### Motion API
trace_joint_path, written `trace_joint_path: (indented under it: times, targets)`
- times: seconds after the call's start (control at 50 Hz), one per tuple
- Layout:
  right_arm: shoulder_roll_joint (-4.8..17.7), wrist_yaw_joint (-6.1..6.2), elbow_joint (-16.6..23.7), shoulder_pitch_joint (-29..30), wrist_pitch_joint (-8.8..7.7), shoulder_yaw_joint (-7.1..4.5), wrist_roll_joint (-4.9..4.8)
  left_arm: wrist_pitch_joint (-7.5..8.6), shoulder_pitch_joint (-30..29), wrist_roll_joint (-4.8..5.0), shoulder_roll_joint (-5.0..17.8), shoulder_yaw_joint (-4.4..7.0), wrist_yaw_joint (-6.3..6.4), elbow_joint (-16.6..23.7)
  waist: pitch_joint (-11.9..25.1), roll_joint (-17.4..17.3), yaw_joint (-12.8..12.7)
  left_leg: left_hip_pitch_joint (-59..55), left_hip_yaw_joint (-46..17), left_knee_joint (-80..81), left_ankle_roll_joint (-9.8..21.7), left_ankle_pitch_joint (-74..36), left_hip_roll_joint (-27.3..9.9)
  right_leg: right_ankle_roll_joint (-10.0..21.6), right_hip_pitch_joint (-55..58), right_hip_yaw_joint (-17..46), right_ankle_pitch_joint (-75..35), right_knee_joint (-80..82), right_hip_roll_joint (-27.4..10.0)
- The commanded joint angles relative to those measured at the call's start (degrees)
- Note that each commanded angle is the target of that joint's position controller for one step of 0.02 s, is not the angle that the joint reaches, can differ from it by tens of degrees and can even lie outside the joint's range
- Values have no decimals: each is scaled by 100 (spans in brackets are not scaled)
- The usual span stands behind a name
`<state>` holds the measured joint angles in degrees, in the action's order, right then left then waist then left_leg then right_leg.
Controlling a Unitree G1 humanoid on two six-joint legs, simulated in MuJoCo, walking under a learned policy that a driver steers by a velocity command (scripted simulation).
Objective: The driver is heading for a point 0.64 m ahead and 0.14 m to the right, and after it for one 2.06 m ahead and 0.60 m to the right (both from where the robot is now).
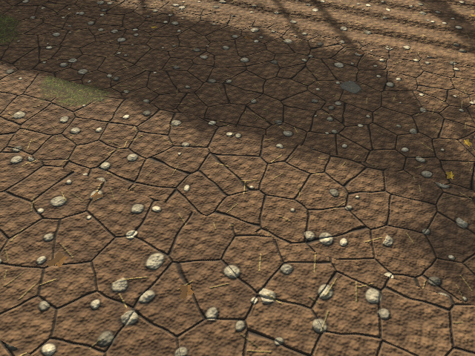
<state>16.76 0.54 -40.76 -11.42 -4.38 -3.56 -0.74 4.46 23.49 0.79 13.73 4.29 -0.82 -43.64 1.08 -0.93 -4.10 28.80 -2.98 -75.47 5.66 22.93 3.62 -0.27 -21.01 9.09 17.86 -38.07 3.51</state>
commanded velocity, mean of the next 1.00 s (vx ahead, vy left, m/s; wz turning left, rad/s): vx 0.76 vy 0.00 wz -0.47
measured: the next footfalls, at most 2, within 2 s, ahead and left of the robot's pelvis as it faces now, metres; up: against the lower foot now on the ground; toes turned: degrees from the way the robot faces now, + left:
left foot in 0.16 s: +0.24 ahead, +0.14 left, +0.00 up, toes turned -6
right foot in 0.60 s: +0.58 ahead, -0.15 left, -0.18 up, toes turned -30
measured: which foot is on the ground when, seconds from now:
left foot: up 0.00-0.14, down 0.16-0.60, up 0.62-0.88, down 0.90-1.00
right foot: down 0.00-0.16, up 0.18-0.58, down 0.60-0.90, up 0.92-1.00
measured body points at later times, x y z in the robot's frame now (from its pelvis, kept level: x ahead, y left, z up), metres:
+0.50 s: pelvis +0.37 -0.02 -0.05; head +0.38 -0.02 +0.40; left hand +0.67 +0.16 -0.11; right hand +0.23 -0.26 -0.18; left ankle +0.20 +0.14 -0.72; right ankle +0.53 -0.19 -0.73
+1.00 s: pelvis +0.70 -0.12 -0.19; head +0.74 -0.12 +0.26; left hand +0.97 +0.02 -0.31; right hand +0.66 -0.40 -0.29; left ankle +0.86 -0.10 -0.90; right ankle +0.55 -0.16 -0.80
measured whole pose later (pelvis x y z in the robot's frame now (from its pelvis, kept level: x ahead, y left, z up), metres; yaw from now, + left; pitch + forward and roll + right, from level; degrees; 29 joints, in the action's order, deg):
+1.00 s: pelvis +0.70 -0.12 -0.19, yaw -29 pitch +0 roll -2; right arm 13.8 -1.5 -37.8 -14.9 -2.4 -2.8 1.1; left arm -1.2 5.1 0.2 15.0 2.5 1.3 -43.4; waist -4.0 0.7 2.7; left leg 31.2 -4.5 -38.1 1.1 7.0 2.0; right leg -0.1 -23.3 2.6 29.3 -74.1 8.2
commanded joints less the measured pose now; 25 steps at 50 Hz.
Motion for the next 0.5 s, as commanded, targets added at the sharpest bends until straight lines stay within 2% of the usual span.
trace_joint_path:
  times: [0.02,0.04,0.06,0.08,0.1,0.12,0.14,0.16,0.18,0.2,0.22,0.24,0.26,0.28,0.3,0.32,0.34,0.36,0.38,0.4,0.42,0.44,0.48,0.5]
  targets:
    - [-207,-79,820,429,-143,162,134,26,-341,49,444,35,39,430,-401,740,392,591,-382,2132,-137,143,-693,1348,93,2239,596,2048,-935]
    - [-196,-78,910,649,-151,186,98,-21,-397,63,623,72,85,455,-349,725,415,-22,-161,2808,-258,165,-598,1339,-259,1967,187,2108,-902]
    - [-160,-82,921,676,-162,198,34,-62,-529,112,868,133,139,496,-276,734,569,-926,64,3391,-370,-351,-450,1267,-765,1641,-199,2059,-833]
    - [-128,-129,793,321,-168,158,1,-96,-554,155,970,151,174,502,-23,562,816,-2094,267,3701,-435,-1302,-215,1202,-1343,1424,-387,1901,-702]
    - [-48,-159,632,-101,-168,99,-42,-103,-481,161,887,127,168,540,171,441,1031,-3010,263,3570,-495,-1787,-202,1136,-1769,1359,-659,1687,-703]
    - [72,-168,517,-614,-160,16,-45,-95,-593,192,820,87,150,686,271,334,1343,-3583,323,3514,-513,-1670,-232,1055,-2038,1204,-1197,1317,-669]
    - [250,-125,422,-1203,-168,-77,-6,-57,-687,217,775,54,110,817,468,108,1711,-4234,139,3740,-417,-1342,-432,801,-2238,1009,-1437,356,-431]
    - [633,-110,93,-2400,-218,-233,62,-12,-895,191,566,24,64,985,954,-379,2210,-5077,-322,3685,-233,-1637,-910,529,-2473,845,-733,-1573,-34]
    - [1045,-157,276,-1901,-196,-249,163,37,13,358,112,-98,37,1191,1235,-2037,1351,-4847,-2990,5069,557,416,-2287,374,-3138,572,965,-3100,171]
    - [962,-208,412,-1221,-200,-253,72,0,70,440,277,-71,80,1162,551,-2093,1036,-4238,-3915,5641,853,1606,-2673,313,-3875,141,595,-3831,-264]
    - [533,-187,433,-1016,-222,-139,-66,-103,-226,377,463,-12,119,1091,-21,-1408,1003,-3729,-3428,5680,868,1578,-2618,342,-4139,-10,223,-4074,-517]
    - [264,-202,424,-839,-244,-60,-17,-221,-345,290,468,17,125,1025,-262,-695,870,-3218,-2841,5680,821,948,-2428,374,-3908,-55,-61,-4016,-658]
    - [150,-241,348,-514,-261,-45,51,-285,-435,264,451,36,104,975,-522,-374,609,-2648,-2210,5629,746,294,-2269,389,-3646,63,-247,-3635,-891]
    - [95,-228,303,-294,-273,-40,47,-348,-481,243,396,43,43,966,-646,-323,430,-2270,-1711,5648,601,-297,-2200,396,-3381,106,-332,-3306,-1111]
    - [226,-207,165,-335,-319,-108,163,-382,-486,137,426,66,-4,865,-447,-12,417,-2336,-1347,5407,538,-843,-2150,478,-3168,70,-746,-3171,-1191]
    - [271,-180,15,-475,-340,-130,139,-361,-533,69,383,55,-58,844,-380,45,419,-2360,-1004,5255,468,-1295,-2097,528,-3143,-75,-1045,-3070,-1145]
    - [235,-128,-82,-532,-419,-137,55,-246,-601,159,582,163,-121,752,-484,184,316,-2391,-480,5096,119,-991,-1777,685,-3023,222,-2000,-2106,-1118]
    - [265,-76,-181,-679,-472,-146,53,-167,-888,126,499,135,-200,740,-491,12,478,-2469,-182,4988,3,-1113,-1727,735,-3001,7,-2725,-1724,-980]
    - [195,24,-265,-663,-447,-96,25,-144,-1163,10,462,117,-291,833,-592,116,463,-1673,605,4851,-109,-853,-1357,621,-2221,-387,-4027,-729,-755]
    - [176,98,-326,-781,-422,-91,48,-117,-1370,-59,345,85,-405,822,-504,61,568,-1311,971,4721,-221,-752,-1270,595,-1512,-791,-4985,-450,-580]
    - [90,162,-460,-1035,-420,-38,66,-128,-1584,-30,220,59,-501,868,-486,58,630,-1034,1138,4605,-238,-525,-1320,598,-1077,-935,-5410,-394,-493]
    - [-16,151,-539,-1114,-419,-7,85,-133,-1694,32,174,42,-529,859,-520,34,620,-819,1326,4328,-224,-328,-1280,667,-653,-1015,-5687,-351,-480]
    - [51,102,-518,-1261,-357,-16,31,-187,-1819,85,282,51,-569,909,-689,-14,601,-1141,1427,3840,-291,-625,-1379,716,-683,-1192,-5417,-168,-398]
    - [173,106,-465,-1363,-287,-35,-4,-209,-1917,55,326,40,-567,946,-841,36,635,-1524,1494,3430,-363,-1161,-1461,722,-892,-1403,-5045,52,-352]
Velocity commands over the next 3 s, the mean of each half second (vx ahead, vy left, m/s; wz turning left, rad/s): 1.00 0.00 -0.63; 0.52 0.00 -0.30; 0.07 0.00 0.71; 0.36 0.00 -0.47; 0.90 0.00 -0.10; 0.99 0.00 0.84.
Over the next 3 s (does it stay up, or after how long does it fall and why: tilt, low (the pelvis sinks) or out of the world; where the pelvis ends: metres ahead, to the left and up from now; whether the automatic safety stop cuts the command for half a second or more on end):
stays up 1.61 -0.67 -0.38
